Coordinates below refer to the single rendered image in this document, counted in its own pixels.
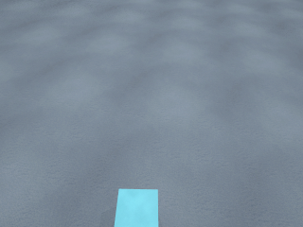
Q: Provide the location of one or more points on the carton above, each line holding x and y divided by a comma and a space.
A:
137, 208

